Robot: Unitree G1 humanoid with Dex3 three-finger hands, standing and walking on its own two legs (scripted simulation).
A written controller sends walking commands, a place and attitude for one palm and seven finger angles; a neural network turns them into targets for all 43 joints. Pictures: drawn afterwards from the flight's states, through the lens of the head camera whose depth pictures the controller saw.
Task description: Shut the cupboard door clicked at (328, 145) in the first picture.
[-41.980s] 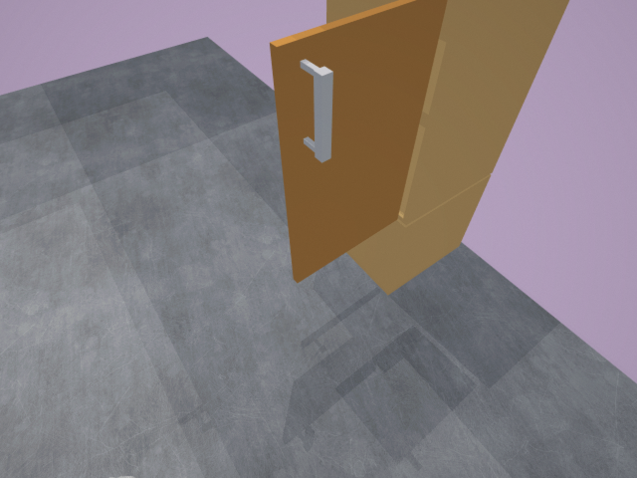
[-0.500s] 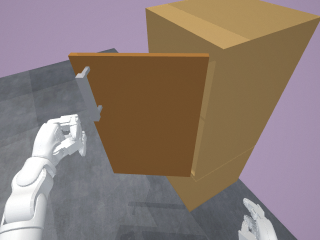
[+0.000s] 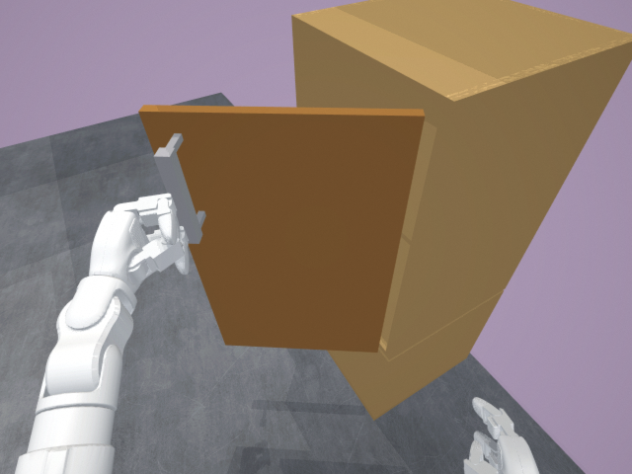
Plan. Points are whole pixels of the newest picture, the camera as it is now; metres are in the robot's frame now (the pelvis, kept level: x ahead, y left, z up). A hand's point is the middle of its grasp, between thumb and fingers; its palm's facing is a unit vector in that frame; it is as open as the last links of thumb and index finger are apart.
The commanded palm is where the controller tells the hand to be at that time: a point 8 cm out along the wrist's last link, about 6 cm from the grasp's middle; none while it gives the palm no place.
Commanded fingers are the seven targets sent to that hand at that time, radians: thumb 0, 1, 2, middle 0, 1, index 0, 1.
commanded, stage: bring the fist close to the handle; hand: left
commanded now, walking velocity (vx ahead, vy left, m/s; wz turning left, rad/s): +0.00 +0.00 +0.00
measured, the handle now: (185, 191) +0.44 +0.23 +0.14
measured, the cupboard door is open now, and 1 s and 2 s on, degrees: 56 53 37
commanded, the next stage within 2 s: push the door shut along its arc in 0.48 s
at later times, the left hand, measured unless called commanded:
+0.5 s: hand (191, 248) +0.33 +0.18 +0.15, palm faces +0.07 -1.00 -0.04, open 3.1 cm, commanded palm +0.30 +0.23 +0.15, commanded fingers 0.00 0.90 0.90 -1.30 -1.50 -1.30 -1.50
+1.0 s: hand (206, 212) +0.38 +0.18 +0.16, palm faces -0.05 -1.00 -0.04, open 3.1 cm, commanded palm +0.36 +0.23 +0.15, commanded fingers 0.00 0.90 0.90 -1.30 -1.50 -1.30 -1.50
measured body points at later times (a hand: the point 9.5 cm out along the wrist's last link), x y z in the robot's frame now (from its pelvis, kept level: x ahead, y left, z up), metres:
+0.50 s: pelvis +0.00 +0.00 +0.00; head -0.01 -0.02 +0.45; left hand +0.32 +0.24 +0.15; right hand +0.17 -0.23 -0.08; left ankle -0.01 +0.10 -0.73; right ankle +0.01 -0.10 -0.73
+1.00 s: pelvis -0.01 -0.01 +0.00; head +0.00 -0.02 +0.45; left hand +0.38 +0.23 +0.16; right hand +0.13 -0.26 -0.10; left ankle -0.01 +0.10 -0.73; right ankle +0.01 -0.10 -0.73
